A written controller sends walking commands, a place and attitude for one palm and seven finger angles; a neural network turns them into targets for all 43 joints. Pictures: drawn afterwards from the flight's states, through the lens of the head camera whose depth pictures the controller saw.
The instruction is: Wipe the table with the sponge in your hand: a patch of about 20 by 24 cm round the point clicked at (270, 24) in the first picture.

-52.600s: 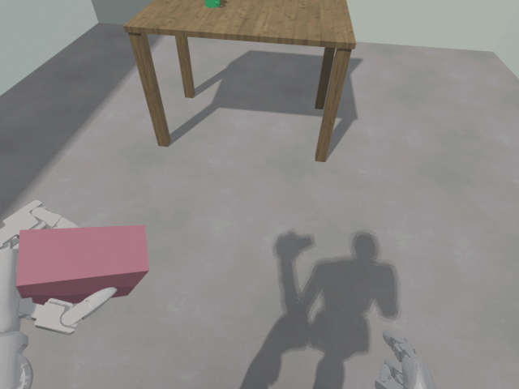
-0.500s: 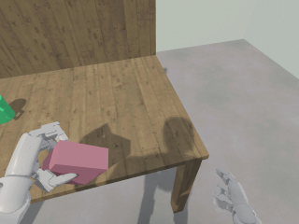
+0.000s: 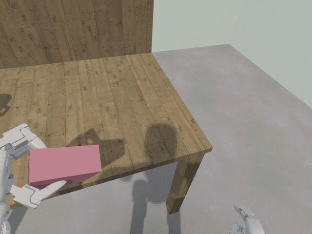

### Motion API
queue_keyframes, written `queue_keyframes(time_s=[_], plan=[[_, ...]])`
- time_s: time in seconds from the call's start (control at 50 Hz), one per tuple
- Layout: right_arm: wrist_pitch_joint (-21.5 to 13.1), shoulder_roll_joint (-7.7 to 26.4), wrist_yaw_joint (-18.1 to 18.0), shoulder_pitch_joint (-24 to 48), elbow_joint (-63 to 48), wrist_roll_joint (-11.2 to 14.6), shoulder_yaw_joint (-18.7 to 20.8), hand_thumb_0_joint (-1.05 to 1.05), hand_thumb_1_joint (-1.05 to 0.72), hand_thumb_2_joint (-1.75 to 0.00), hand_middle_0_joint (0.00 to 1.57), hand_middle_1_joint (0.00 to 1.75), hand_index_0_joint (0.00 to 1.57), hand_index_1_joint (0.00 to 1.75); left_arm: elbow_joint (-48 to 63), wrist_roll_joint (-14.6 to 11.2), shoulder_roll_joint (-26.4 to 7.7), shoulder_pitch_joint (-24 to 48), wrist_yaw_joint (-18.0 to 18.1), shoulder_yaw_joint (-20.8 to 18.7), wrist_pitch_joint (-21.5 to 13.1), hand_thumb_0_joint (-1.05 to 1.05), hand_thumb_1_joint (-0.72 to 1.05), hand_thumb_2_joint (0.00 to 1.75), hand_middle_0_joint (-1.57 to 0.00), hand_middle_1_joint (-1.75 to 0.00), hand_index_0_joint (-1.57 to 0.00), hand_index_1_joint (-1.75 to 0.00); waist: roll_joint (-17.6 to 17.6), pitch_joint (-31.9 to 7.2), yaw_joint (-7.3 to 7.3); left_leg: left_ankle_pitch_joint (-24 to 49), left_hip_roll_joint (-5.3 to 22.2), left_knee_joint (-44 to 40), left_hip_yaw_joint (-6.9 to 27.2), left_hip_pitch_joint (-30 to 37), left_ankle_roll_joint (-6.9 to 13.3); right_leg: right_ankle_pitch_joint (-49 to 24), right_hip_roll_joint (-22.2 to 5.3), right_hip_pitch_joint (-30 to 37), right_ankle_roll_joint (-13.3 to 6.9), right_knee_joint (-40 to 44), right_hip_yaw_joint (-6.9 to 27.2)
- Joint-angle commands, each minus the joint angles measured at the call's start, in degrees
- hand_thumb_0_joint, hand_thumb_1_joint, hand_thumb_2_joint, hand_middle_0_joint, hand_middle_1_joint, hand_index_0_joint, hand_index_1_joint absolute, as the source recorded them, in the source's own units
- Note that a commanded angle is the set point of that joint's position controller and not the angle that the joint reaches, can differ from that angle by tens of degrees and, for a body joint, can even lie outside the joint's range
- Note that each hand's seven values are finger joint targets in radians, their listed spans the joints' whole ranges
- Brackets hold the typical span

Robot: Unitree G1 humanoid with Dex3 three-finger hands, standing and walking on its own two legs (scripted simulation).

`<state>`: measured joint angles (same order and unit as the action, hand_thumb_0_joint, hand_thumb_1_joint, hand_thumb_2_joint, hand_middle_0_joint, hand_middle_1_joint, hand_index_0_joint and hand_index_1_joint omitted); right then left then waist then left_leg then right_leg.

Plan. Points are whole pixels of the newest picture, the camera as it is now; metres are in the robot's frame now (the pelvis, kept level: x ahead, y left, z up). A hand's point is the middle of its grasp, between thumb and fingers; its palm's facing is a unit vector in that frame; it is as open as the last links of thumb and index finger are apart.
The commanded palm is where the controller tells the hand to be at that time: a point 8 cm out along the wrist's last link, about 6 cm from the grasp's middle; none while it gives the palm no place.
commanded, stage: step back with the hand held close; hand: left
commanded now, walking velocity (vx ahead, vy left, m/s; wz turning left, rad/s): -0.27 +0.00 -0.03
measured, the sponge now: (71, 167) +0.23 +0.19 +0.12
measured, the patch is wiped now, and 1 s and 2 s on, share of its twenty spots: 1.00 1.00 1.00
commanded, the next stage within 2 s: stop stepping back and stand still in 0.64 s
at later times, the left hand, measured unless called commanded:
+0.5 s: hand out of the picture +0.12 +0.26 +0.17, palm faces +0.36 -0.85 -0.38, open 9.2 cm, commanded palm +0.07 +0.29 +0.19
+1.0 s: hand out of the picture -0.04 +0.26 +0.16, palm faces +0.38 -0.86 -0.35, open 9.2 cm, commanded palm -0.10 +0.30 +0.19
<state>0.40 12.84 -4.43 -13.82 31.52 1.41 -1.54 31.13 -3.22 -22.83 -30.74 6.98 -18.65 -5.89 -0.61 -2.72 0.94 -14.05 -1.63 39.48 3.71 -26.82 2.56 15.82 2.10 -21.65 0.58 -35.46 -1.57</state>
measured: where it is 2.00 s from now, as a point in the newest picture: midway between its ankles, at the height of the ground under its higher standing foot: outside the picture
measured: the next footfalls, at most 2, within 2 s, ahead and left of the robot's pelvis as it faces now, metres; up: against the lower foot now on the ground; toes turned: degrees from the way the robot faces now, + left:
right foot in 0.64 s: -0.12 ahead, -0.14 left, +0.00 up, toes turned +0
left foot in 0.94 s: -0.25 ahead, +0.16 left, +0.00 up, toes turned +3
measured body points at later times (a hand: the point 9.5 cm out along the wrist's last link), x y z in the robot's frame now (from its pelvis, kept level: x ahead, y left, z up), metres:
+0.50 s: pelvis -0.09 +0.01 +0.01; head -0.07 +0.04 +0.45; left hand +0.10 +0.30 +0.19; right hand +0.11 -0.21 -0.05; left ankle +0.02 +0.10 -0.72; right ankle -0.09 -0.13 -0.68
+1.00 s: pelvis -0.25 +0.02 -0.01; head -0.26 +0.05 +0.44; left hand -0.07 +0.31 +0.18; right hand -0.09 -0.25 -0.06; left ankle -0.29 +0.16 -0.72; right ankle -0.17 -0.12 -0.71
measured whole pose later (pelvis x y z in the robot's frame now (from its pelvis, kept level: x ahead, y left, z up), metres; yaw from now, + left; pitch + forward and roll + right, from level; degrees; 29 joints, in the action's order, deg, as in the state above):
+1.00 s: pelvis -0.25 +0.02 -0.01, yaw +0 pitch +0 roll +2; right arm -3.8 13.2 -4.2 -13.1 33.1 1.9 1.7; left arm 31.0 -3.2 -23.3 -27.8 7.6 -21.5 -8.3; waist 6.7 -1.9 1.7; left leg -25.3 1.3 38.5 -1.9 -15.1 -2.0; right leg 19.8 -3.5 -30.1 1.2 -46.9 1.9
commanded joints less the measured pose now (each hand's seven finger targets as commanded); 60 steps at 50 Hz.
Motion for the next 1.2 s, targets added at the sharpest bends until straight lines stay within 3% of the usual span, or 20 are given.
queue_keyframes(time_s=[0.0,0.08,0.16,0.22,0.28,0.34,0.38,0.58,0.62,0.66,0.68,0.76,0.86,0.9,0.94,0.96,0.98,1.04,1.14,1.18], plan=[[-5.10,8.96,-0.36,7.44,-9.49,-1.22,3.65,0.00,-0.90,-0.90,0.20,0.30,0.20,0.30,15.71,1.14,-9.32,6.28,1.15,-8.41,-5.69,0.00,0.10,1.30,-1.20,-1.60,-1.20,-1.60,-13.85,-3.57,-1.68,-27.02,12.08,-25.28,17.31,-16.81,5.27,1.12,1.70,17.74,0.71,-8.11,1.74],[-6.15,8.45,0.12,5.73,-8.11,-0.94,3.59,0.00,-0.90,-0.90,0.20,0.30,0.20,0.30,10.86,0.25,-8.39,4.49,0.17,-7.95,-6.05,0.00,0.10,1.30,-1.20,-1.60,-1.20,-1.60,-8.09,-2.99,-1.28,-16.77,9.66,-17.92,13.79,-6.22,3.61,-2.47,0.14,11.43,-0.97,3.52,3.75],[-5.34,6.85,-0.06,5.44,-7.27,0.13,4.11,0.00,-0.90,-0.90,0.20,0.30,0.20,0.30,10.19,-1.20,-6.83,6.96,-0.05,-4.15,-6.15,0.00,0.10,1.30,-1.20,-1.60,-1.20,-1.60,7.91,-7.22,-0.28,-1.96,4.43,1.07,3.82,8.53,-1.30,-15.13,-11.45,0.11,-5.80,12.30,12.66],[-4.48,6.03,-0.05,6.41,-7.30,0.00,3.78,0.00,-0.90,-0.90,0.20,0.30,0.20,0.30,11.45,-1.20,-7.90,9.30,0.48,-3.77,-6.55,0.00,0.10,1.30,-1.20,-1.60,-1.20,-1.60,7.65,-4.77,0.62,-2.49,3.41,8.78,1.28,9.51,-2.72,-19.03,-17.53,-5.12,-8.10,14.27,14.48],[-3.72,6.87,-0.36,8.64,-7.82,-0.48,3.66,0.00,-0.90,-0.90,0.20,0.30,0.20,0.30,13.08,-0.58,-12.37,10.24,0.85,-7.93,-6.68,0.00,0.10,1.30,-1.20,-1.60,-1.20,-1.60,-0.40,-1.38,-0.13,5.87,6.72,-2.43,4.32,6.71,-1.51,-21.85,-13.16,-3.73,-4.86,7.57,9.82],[-4.19,6.55,0.14,8.21,-8.91,-1.12,3.56,0.00,-0.90,-0.90,0.20,0.30,0.20,0.30,14.77,-0.76,-10.50,5.27,0.82,-8.77,-6.68,0.00,0.10,1.30,-1.20,-1.60,-1.20,-1.60,-12.39,-7.78,-1.75,21.57,14.41,-16.09,14.29,9.57,2.79,1.81,-0.69,-0.98,-0.31,-5.77,2.61],[-5.53,6.65,0.99,7.58,-7.78,-2.33,4.21,0.00,-0.90,-0.90,0.20,0.30,0.20,0.30,18.09,-0.53,-11.14,5.31,0.40,-9.52,-6.86,0.00,0.10,1.30,-1.20,-1.60,-1.20,-1.60,-17.16,-10.85,-1.88,17.02,18.28,-21.46,18.04,11.11,4.72,16.19,1.47,-2.43,0.42,-20.00,4.43],[-7.29,6.85,1.18,6.81,-6.05,-1.51,4.02,0.00,-0.90,-0.90,0.20,0.30,0.20,0.30,13.08,-0.42,-8.28,3.75,1.03,-7.69,-4.38,0.00,0.10,1.30,-1.20,-1.60,-1.20,-1.60,-12.01,-8.38,-2.07,-7.82,13.50,-24.20,7.28,6.48,0.59,4.22,1.81,9.39,-0.30,5.33,1.22],[-6.64,5.61,1.27,6.46,-5.84,-1.17,3.99,0.00,-0.90,-0.90,0.20,0.30,0.20,0.30,12.16,-0.53,-6.72,5.43,0.33,-5.81,-5.47,0.00,0.10,1.30,-1.20,-1.60,-1.20,-1.60,-6.73,-8.56,-1.96,-11.32,9.78,-15.00,3.40,6.88,-2.04,-1.39,-1.69,9.50,-2.80,15.72,1.56],[-6.62,3.69,0.92,6.81,-5.25,-0.53,3.63,0.00,-0.90,-0.90,0.20,0.30,0.20,0.30,12.90,-0.83,-9.34,6.42,0.65,-5.97,-7.41,0.00,0.10,1.30,-1.20,-1.60,-1.20,-1.60,13.71,-6.90,-1.59,-12.82,0.04,19.78,-5.11,7.73,-5.99,-14.27,-18.99,-1.96,-10.57,24.36,15.72],[-7.17,5.26,0.57,7.52,-4.86,0.52,5.05,0.00,-0.90,-0.90,0.20,0.30,0.20,0.30,11.51,-0.92,-10.78,5.88,0.95,-7.38,-6.84,0.00,0.10,1.30,-1.20,-1.60,-1.20,-1.60,22.41,-6.88,-2.17,-18.29,-2.14,35.41,-1.89,3.93,-6.01,-24.11,-23.07,-6.63,-12.73,23.95,17.36],[-4.24,2.69,0.87,9.49,-7.29,-0.17,2.34,0.00,-0.90,-0.90,0.20,0.30,0.20,0.30,7.53,-0.79,-9.28,8.55,-0.20,-6.69,-5.78,0.00,0.10,1.30,-1.20,-1.60,-1.20,-1.60,5.75,-2.54,1.41,-11.02,5.00,34.83,0.44,-0.71,-4.00,-29.00,-20.27,-4.55,-9.04,15.04,8.62],[-6.35,5.94,-0.40,6.44,-7.39,0.23,3.82,0.00,-0.90,-0.90,0.20,0.30,0.20,0.30,9.21,-0.01,-8.90,9.11,1.76,-7.00,-6.56,0.00,0.10,1.30,-1.20,-1.60,-1.20,-1.60,3.78,-5.47,0.36,-9.86,3.45,0.76,-3.85,10.73,-0.95,-6.70,-16.26,-2.49,-6.10,9.55,9.45],[-7.28,7.34,-0.61,4.53,-8.25,0.10,4.65,0.00,-0.90,-0.90,0.20,0.30,0.20,0.30,13.37,-0.68,-8.29,5.28,1.79,-7.55,-6.93,0.00,0.10,1.30,-1.20,-1.60,-1.20,-1.60,-5.06,-7.50,0.37,-4.35,5.47,-17.98,-4.01,14.83,0.31,-7.00,-9.46,1.50,-3.73,-2.74,5.53],[-8.48,8.19,0.18,4.43,-9.03,0.18,5.70,0.00,-0.90,-0.90,0.20,0.30,0.20,0.30,19.31,-0.74,-9.57,6.39,1.70,-8.25,-7.14,0.00,0.10,1.30,-1.20,-1.60,-1.20,-1.60,-17.87,-7.03,-0.01,17.52,16.32,-20.25,7.11,22.99,4.57,9.92,-0.92,-11.43,0.09,-21.29,-0.97],[-8.88,8.47,0.62,3.45,-8.14,0.79,6.76,0.00,-0.90,-0.90,0.20,0.30,0.20,0.30,20.30,0.09,-10.93,6.00,1.29,-10.13,-7.28,0.00,0.10,1.30,-1.20,-1.60,-1.20,-1.60,-14.09,-10.00,-0.22,26.29,17.77,-16.41,5.71,25.58,5.32,12.12,-0.61,-14.21,0.31,-25.52,-1.43],[-9.87,6.08,0.87,1.96,-6.90,0.24,5.51,0.00,-0.90,-0.90,0.20,0.30,0.20,0.30,21.58,-0.06,-12.35,6.72,1.35,-10.48,-7.04,0.00,0.10,1.30,-1.20,-1.60,-1.20,-1.60,-21.79,-8.23,2.27,18.28,19.57,-17.86,15.30,23.96,8.87,14.93,-1.54,-19.90,1.31,-31.52,1.05],[-10.66,7.13,3.05,3.28,-3.19,1.36,4.82,0.00,-0.90,-0.90,0.20,0.30,0.20,0.30,12.68,0.42,-5.12,9.56,0.53,-4.43,-6.00,0.00,0.10,1.30,-1.20,-1.60,-1.20,-1.60,-8.94,3.09,0.41,6.38,19.20,-20.10,9.29,11.84,7.75,4.59,-6.04,-17.71,-0.31,-27.86,3.83],[-9.40,7.34,1.02,6.02,-4.85,0.31,2.94,0.00,-0.90,-0.90,0.20,0.30,0.20,0.30,0.71,-0.39,-6.03,12.70,0.26,-4.62,-3.83,0.00,0.10,1.30,-1.20,-1.60,-1.20,-1.60,-10.03,4.06,-1.04,-22.95,14.97,-15.88,3.77,-3.05,4.14,4.97,-2.11,7.54,-0.94,-3.14,-3.24],[-8.03,6.83,0.76,6.68,-4.95,0.14,2.79,0.00,-0.90,-0.90,0.20,0.30,0.20,0.30,-3.03,0.14,-6.37,10.29,-0.31,-4.28,-2.47,0.00,0.10,1.30,-1.20,-1.60,-1.20,-1.60,4.10,2.43,-2.23,-24.13,6.40,6.68,-4.38,-9.70,1.90,3.21,-2.80,15.46,-2.98,6.47,-1.70]])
